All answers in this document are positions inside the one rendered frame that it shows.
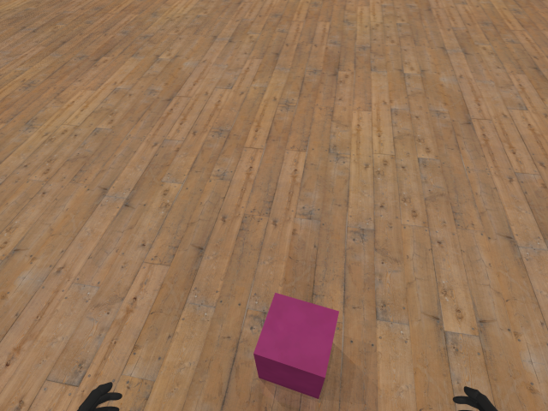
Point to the carton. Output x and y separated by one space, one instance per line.
295 343

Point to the robot left hand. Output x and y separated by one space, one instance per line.
99 396

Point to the robot right hand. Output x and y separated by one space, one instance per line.
475 399

